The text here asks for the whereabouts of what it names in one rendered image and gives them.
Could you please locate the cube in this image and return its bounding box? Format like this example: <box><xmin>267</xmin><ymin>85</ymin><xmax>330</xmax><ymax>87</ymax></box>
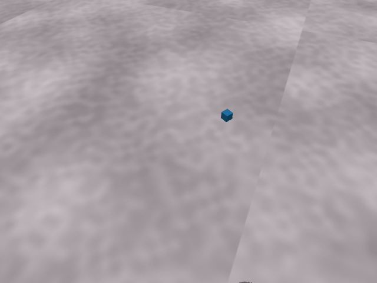
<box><xmin>221</xmin><ymin>109</ymin><xmax>233</xmax><ymax>122</ymax></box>

